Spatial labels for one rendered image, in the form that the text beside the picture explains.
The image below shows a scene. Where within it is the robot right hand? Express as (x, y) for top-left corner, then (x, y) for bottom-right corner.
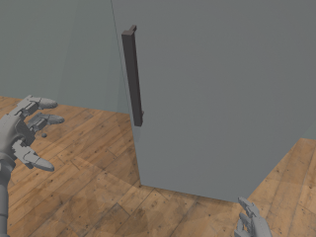
(234, 197), (273, 237)

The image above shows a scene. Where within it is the robot left forearm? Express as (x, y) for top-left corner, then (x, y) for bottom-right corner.
(0, 151), (16, 237)

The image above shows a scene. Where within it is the handle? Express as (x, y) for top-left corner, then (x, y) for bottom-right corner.
(121, 25), (144, 127)

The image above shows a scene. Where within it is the fridge door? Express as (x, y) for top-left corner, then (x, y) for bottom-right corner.
(112, 0), (316, 203)

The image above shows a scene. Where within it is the robot left hand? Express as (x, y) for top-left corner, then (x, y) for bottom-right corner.
(0, 95), (65, 172)

